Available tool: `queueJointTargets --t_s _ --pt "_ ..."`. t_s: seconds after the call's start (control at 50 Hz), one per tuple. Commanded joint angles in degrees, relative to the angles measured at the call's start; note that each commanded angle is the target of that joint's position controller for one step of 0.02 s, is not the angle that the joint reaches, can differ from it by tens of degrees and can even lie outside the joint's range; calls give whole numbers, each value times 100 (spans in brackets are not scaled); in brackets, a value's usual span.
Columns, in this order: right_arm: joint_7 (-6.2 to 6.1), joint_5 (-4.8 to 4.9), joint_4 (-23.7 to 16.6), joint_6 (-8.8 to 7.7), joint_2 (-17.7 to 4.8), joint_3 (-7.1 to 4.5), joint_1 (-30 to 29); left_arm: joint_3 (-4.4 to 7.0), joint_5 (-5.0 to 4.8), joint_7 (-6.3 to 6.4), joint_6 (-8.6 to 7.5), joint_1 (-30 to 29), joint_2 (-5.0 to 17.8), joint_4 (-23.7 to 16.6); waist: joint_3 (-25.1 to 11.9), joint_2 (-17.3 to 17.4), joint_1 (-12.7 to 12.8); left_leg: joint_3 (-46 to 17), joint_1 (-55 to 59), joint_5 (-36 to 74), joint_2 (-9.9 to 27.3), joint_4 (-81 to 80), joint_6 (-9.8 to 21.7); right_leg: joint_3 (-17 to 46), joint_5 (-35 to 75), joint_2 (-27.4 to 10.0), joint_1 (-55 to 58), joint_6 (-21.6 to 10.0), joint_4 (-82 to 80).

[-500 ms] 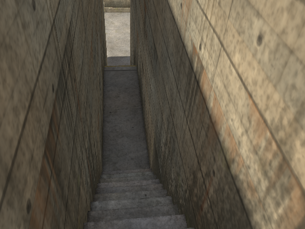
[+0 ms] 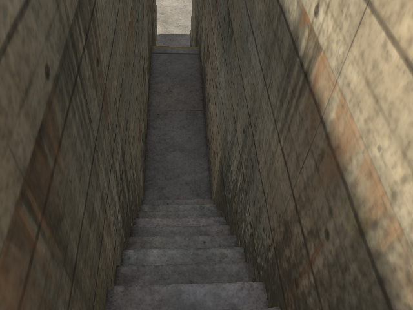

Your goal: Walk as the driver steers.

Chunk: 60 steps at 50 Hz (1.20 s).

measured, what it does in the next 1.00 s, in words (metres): goes down: left foot 0.22 m lower, then right foot 0.22 m lower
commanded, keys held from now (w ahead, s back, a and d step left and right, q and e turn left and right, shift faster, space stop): w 1.00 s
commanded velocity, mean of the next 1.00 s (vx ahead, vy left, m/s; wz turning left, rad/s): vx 0.50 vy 0.00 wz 0.00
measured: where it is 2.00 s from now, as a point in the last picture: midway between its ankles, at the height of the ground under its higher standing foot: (178, 281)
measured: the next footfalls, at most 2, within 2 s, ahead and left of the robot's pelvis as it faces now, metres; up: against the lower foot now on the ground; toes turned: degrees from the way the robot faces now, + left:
left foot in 0.14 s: +0.14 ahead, +0.14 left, -0.22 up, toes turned -1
right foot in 0.54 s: +0.38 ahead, -0.06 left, -0.44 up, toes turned +3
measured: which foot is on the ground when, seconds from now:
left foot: up 0.00-0.12, down 0.14-0.52, up 0.54-0.86, down 0.88-1.00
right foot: down 0.00-0.14, up 0.16-0.52, down 0.54-0.88, up 0.90-1.00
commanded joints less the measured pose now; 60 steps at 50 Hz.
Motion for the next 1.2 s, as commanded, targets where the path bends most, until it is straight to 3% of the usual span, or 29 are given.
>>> queueJointTargets --t_s 0.02,0.06,0.1,0.12,0.14,0.18,0.2,0.24,0.26,0.3,0.36,0.46,0.5,0.52,0.54,0.56,0.6,0.62,0.68,0.78,0.84,0.88,0.9,0.92,0.96,0.98,1.02,1.1,1.2 --pt "267 -137 -153 154 -118 117 474 96 -439 428 -220 -1189 829 -854 423 217 -825 450 2567 3447 309 -3188 -113 839 1570 -901 -2593 -438 -398" --pt "342 -169 -589 253 -160 115 -167 22 -526 465 12 -679 589 -688 362 -320 -253 764 2762 3424 185 -4355 -167 793 2131 -701 -1572 -355 245" --pt "374 -171 267 432 -932 -246 2535 130 -356 219 150 -1547 797 -589 -449 -1060 -1557 1230 4636 2218 47 -2862 82 850 3632 -871 -1725 -164 2095" --pt "287 -329 806 465 -1379 -460 4237 233 -339 75 64 -2194 843 -678 -630 -770 -2620 1424 5982 1851 260 -3301 307 803 4331 -516 -2263 59 3799" --pt "311 -332 868 392 -993 -303 4821 241 -483 75 74 -2226 554 -695 386 636 -3096 770 5342 1972 883 -5554 883 594 992 668 -2374 449 7102" --pt "367 -290 1096 309 -1040 -112 3661 98 -575 75 -171 -25 -365 -901 617 2539 -567 -1006 6011 7006 1829 -2888 1394 1227 -1801 623 -5232 457 7498" --pt "463 -45 1178 250 -511 5 3631 155 -672 186 -133 -303 -63 -809 539 1170 -678 -931 5658 4866 1687 -3043 1336 1104 -870 122 -5652 291 6481" --pt "378 -128 1108 361 -173 136 2431 186 -753 309 50 -934 143 -1047 430 -32 -148 -1571 3673 1704 1414 -3513 1222 1204 1147 -268 -5053 -68 5597" --pt "171 -204 1028 358 -359 104 2072 137 -779 280 106 -1059 192 -1294 540 736 164 -2290 3082 2540 1682 -3389 1245 1422 1446 -491 -4891 17 5166" --pt "-324 -306 720 371 -312 217 1035 138 -489 171 387 -1522 431 -1510 688 -29 507 -1740 1160 1234 1252 -3115 1047 1219 3535 -743 -3406 674 2714" --pt "-634 122 804 183 -136 293 1340 226 -252 -153 311 -1935 905 -1579 661 -55 407 -829 731 -982 601 -2184 914 1127 6643 -651 -2265 858 631" --pt "-525 147 1103 345 -200 100 2101 6 -262 -395 414 -2633 491 -1548 776 693 -310 -552 1617 -854 514 -1018 1102 461 6292 -421 -1578 664 -362" --pt "-350 192 933 215 -158 -43 1073 313 -301 -297 235 -275 1188 -749 345 648 665 -517 1126 1242 684 955 1063 -141 5532 -447 321 500 -750" --pt "-209 174 692 85 -235 -113 16 513 -206 -282 166 2461 1599 175 -7 -302 2142 206 -181 1798 145 3598 603 -506 5849 -474 2844 52 -1759" --pt "-170 46 599 82 -2 -96 -26 276 -452 -223 172 2468 711 308 680 -1735 2271 1069 -882 -3434 -1139 6278 367 124 6236 -1131 2721 -590 -4152" --pt "-233 100 229 -60 594 -2 1022 30 -404 -236 112 1562 569 276 948 -2264 710 -90 -2463 -5304 -1253 6039 354 1653 9134 -1547 3195 -1044 -1879" --pt "-134 149 492 53 566 62 1964 -25 -204 -485 -54 249 402 -145 216 106 -499 -393 -2254 -4251 -199 4178 515 2542 6596 -2322 2293 -1577 -1604" --pt "-258 261 442 128 168 -62 1471 32 -82 -476 -48 -561 451 -403 281 753 -644 -326 -1705 -2867 88 2962 641 2603 3811 -2035 831 -1245 -2073" --pt "-114 -117 -122 234 -5 20 636 82 58 108 -124 -1595 1060 -802 364 327 -1122 316 1493 642 360 -629 -118 2217 4486 -1483 -2502 -1161 -1826" --pt "375 -123 -757 358 108 169 -736 19 -502 319 38 -583 489 -531 373 -344 -138 815 2494 2932 124 -4205 -23 1026 1988 -623 -1634 -586 -149" --pt "348 -210 197 466 -746 -174 1973 82 -415 74 168 -1629 389 -637 -79 -1087 -1420 938 3698 1728 448 -3447 384 1398 3753 -844 -1425 -432 1974" --pt "240 -335 849 423 -912 -281 4378 239 -517 -27 52 -2151 562 -662 66 327 -2872 981 5543 2450 895 -5753 1056 747 2830 494 -2218 190 6927" --pt "293 -217 1065 350 -825 -91 3712 171 -490 5 -66 -964 -217 -800 366 1911 -1445 204 6612 5693 1501 -3477 1212 869 -1841 875 -4879 245 7880" --pt "347 -127 1039 324 -702 -23 3385 144 -639 58 -86 -176 -301 -824 340 2299 -683 -501 6399 6672 1903 -2951 1502 1117 -1675 537 -5444 252 7437" --pt "361 -135 1226 412 -589 -17 2839 82 -834 241 93 -1082 -260 -1239 407 1158 -493 -2132 4483 620 2222 -4043 2145 1019 -268 -231 -5411 83 6267" --pt "305 -187 1081 426 301 310 2529 222 -779 338 229 -1542 215 -1065 654 -393 -563 -1139 3578 554 1431 -3880 1572 1140 1215 -259 -5151 -30 5657" --pt "-202 -245 712 432 -44 323 1200 181 -589 259 410 -1624 268 -1485 999 39 355 -1421 1335 1187 1475 -3889 1580 1273 2484 -531 -3798 513 3319" --pt "-612 106 838 209 -210 261 1380 211 -151 -258 298 -2123 553 -1406 570 -243 350 98 133 -1717 368 -2611 967 623 7571 -458 -825 838 -190" --pt "-374 197 905 310 -340 7 1711 97 -316 -391 313 -2508 583 -1770 629 738 -278 -583 1799 -649 669 -838 1345 301 6065 -530 -928 629 -1309"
